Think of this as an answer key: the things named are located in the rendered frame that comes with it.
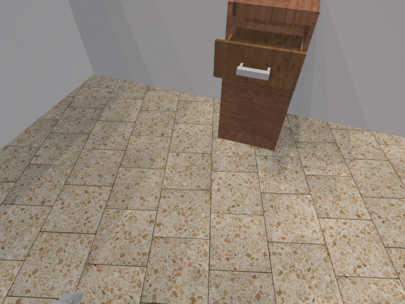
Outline cabinet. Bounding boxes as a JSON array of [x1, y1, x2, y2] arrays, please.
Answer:
[[218, 0, 320, 151]]

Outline handle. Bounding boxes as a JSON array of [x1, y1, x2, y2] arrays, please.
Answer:
[[236, 63, 270, 80]]

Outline drawer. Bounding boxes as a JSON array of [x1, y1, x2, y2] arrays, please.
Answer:
[[213, 27, 307, 91]]

